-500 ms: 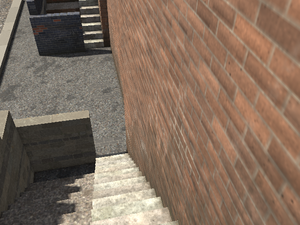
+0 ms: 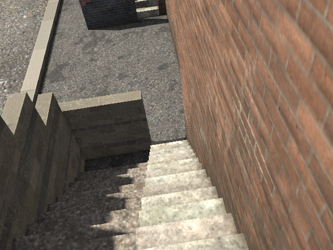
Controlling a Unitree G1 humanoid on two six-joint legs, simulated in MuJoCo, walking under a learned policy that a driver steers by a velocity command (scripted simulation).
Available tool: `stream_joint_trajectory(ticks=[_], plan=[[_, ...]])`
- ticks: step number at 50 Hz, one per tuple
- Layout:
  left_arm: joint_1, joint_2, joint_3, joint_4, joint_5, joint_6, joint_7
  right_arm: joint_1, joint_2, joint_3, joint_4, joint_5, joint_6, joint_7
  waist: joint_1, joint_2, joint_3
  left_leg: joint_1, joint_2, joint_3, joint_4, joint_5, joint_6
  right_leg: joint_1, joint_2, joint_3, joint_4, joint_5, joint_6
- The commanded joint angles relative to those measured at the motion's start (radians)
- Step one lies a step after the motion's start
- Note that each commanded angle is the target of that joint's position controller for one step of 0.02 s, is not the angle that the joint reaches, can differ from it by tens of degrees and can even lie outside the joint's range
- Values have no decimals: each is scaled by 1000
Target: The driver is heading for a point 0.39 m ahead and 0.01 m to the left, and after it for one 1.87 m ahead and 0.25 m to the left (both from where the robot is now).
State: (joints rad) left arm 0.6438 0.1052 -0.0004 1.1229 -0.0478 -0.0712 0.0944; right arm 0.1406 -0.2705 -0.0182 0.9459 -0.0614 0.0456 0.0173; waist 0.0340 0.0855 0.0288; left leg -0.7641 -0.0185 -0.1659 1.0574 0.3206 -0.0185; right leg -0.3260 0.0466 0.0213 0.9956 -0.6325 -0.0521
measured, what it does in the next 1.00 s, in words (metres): goes down: left foot 0.21 m lower, then right foot 0.20 m lower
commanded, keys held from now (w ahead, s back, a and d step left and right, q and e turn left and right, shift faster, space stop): w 0.34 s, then no key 0.66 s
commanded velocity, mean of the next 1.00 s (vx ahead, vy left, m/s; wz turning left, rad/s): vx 0.28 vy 0.00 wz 0.00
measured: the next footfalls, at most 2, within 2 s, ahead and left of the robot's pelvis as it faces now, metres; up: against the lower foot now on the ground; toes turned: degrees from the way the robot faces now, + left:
left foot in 0.22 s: +0.19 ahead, +0.18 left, -0.21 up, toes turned +0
right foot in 0.74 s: +0.44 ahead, +0.00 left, -0.41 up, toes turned -1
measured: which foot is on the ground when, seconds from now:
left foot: up 0.00-0.20, down 0.22-0.74, up 0.76-1.00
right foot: down 0.00-0.22, up 0.24-0.72, down 0.74-1.00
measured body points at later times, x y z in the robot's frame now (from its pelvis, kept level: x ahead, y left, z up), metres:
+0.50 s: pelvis +0.21 +0.09 -0.18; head +0.20 +0.10 +0.27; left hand +0.28 +0.35 -0.32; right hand +0.10 -0.15 -0.32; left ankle +0.15 +0.18 -0.88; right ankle +0.38 -0.04 -0.80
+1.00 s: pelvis +0.32 +0.07 -0.36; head +0.31 +0.02 +0.09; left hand +0.28 +0.30 -0.49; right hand +0.38 -0.17 -0.53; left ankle +0.32 +0.24 -0.82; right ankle +0.40 +0.00 -1.09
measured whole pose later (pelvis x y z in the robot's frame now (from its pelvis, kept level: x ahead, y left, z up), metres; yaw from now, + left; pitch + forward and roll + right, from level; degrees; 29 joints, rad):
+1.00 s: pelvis +0.32 +0.07 -0.36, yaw +1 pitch -3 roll +4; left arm 0.44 0.14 -0.07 1.01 -0.04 -0.02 0.10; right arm 0.25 -0.25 0.00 0.97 -0.05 0.09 -0.04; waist 0.01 0.05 0.01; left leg -0.85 -0.17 -0.13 1.96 -0.39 -0.05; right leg -0.36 -0.02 -0.03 0.60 -0.20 -0.07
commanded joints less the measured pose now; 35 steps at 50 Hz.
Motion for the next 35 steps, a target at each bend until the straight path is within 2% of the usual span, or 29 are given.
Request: stream_joint_trajectory(ticks=[1,3,4,6,7,8,9,10,11,12,13,14,15,16,17,18,19,20,21,22,23,24,25,26,28,30,33,34,35], plan=[[-78,153,31,-88,8,-18,22,-76,-9,2,-102,3,-9,9,-17,-171,86,65,31,13,-176,153,-12,-143,-169,326,-221,180,-143],[-77,163,39,-105,13,-20,32,-139,-3,1,-145,2,-31,14,36,-142,126,118,39,49,-338,230,2,-153,-156,279,-178,196,-136],[-69,152,39,-96,12,-15,34,-169,13,5,-150,5,-44,15,64,-183,118,177,60,41,-351,289,9,-175,-161,272,-139,178,-131],[-43,145,41,-90,27,-8,36,-172,10,2,-167,-4,-49,17,104,-220,134,144,65,30,-360,195,22,-109,-176,316,-60,228,-156],[-41,154,43,-96,32,-1,24,-158,-9,-9,-162,-12,-62,24,114,-230,141,139,49,46,-347,81,34,-84,-179,331,3,358,-164],[-73,180,53,-101,42,5,17,-91,-21,-13,-140,-9,-71,31,98,-233,123,202,40,59,-362,-14,38,-92,-183,319,71,450,-172],[-161,201,56,-121,68,24,14,40,-25,-17,-93,20,-88,38,40,-258,56,396,59,48,-417,-43,55,-167,-171,298,143,465,-169],[-228,208,64,-116,68,38,5,284,-48,-29,-6,39,-92,32,-68,-234,-8,702,57,99,-491,-26,63,-284,-129,193,327,562,-147],[-201,246,83,-106,74,35,-9,445,-57,-35,24,62,-92,20,-175,-50,4,860,64,157,-797,-26,76,-335,-16,49,661,507,-116],[-150,189,98,-126,59,29,-19,464,-118,-53,43,73,-88,23,-133,151,16,980,210,23,-736,447,122,-562,140,-31,1064,-151,-68],[-100,156,81,-181,7,17,-16,450,-161,-43,35,42,-87,25,-34,282,-76,1237,329,-29,-312,1038,148,-870,78,-49,1227,-282,-39],[-122,164,70,-180,7,12,-13,469,-152,-48,8,57,-81,25,-78,222,-184,1276,367,-50,-319,1005,183,-934,64,-54,1262,-222,-45],[-170,184,78,-161,27,16,-5,467,-109,-41,1,39,-91,28,-95,96,-154,1110,341,-60,-412,563,208,-891,37,33,1112,-60,-60],[-172,161,77,-144,35,27,-2,454,-113,-43,12,21,-98,27,-67,76,-141,975,347,-85,-427,373,244,-845,23,42,1078,3,-57],[-217,142,71,-160,56,43,-9,432,-136,-57,27,3,-115,6,-65,99,-158,892,430,-230,-434,21,344,-883,-10,151,1013,89,-33],[-230,146,79,-142,65,68,-13,399,-64,-26,32,6,-126,12,-25,15,-82,736,351,-185,-435,-65,311,-842,12,143,856,265,0],[-278,155,91,-134,71,81,-8,410,-28,-12,54,7,-140,20,-34,19,-12,639,328,-180,-423,59,301,-830,40,112,814,299,26],[-348,125,72,-189,70,90,-22,335,17,9,43,35,-155,5,22,-74,60,433,285,-95,-496,72,239,-709,25,89,479,475,76],[-351,100,59,-194,83,95,-36,251,21,19,33,52,-167,-5,67,-66,38,281,235,-41,-542,15,203,-451,-9,24,220,662,84],[-248,89,68,-114,78,116,-34,191,-35,6,44,52,-168,-8,108,19,-36,170,217,-22,-553,43,217,-187,-9,-2,228,828,76],[-276,116,72,-121,81,112,-37,189,-51,1,58,69,-183,-17,92,58,-30,275,170,8,-509,-116,200,-241,-21,15,102,1024,77],[-327,150,85,-121,81,107,-42,230,-55,2,80,77,-186,-18,55,74,-14,355,159,-11,-490,-140,206,-282,-33,44,13,1042,63],[-421,179,86,-137,85,91,-46,291,-46,10,90,80,-182,-24,3,36,21,438,154,-35,-443,-245,204,-341,-42,63,-87,1045,54],[-476,171,74,-162,86,81,-58,299,-30,11,84,84,-176,-33,-21,-32,53,425,138,-7,-393,-429,185,-314,-61,51,-282,1193,56],[-584,118,49,-185,65,71,-77,334,7,24,83,66,-148,-48,-90,-57,68,390,93,4,-343,-584,200,-193,-42,5,-469,1196,79],[-525,135,46,-179,48,72,-83,408,19,23,93,31,-134,-41,-125,-43,113,387,102,-54,-302,-539,213,-113,-74,20,-646,1190,85],[-427,207,61,-161,25,57,-79,451,-13,6,100,9,-108,-54,-176,-36,178,462,77,-139,-185,-340,213,-38,-169,72,-900,1211,79],[-321,219,72,-121,38,49,-76,416,-42,3,106,11,-112,-49,-128,-8,133,392,105,-172,-121,-335,220,87,-204,98,-835,1267,69],[-249,239,74,-107,39,53,-72,449,-32,7,109,18,-101,-43,-103,-90,165,429,23,-70,16,-387,199,145,-194,15,-1006,1229,82]])
Over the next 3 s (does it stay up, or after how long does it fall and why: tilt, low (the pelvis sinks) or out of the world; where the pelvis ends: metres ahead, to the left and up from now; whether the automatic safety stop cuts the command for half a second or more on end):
stays up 0.24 0.13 -0.19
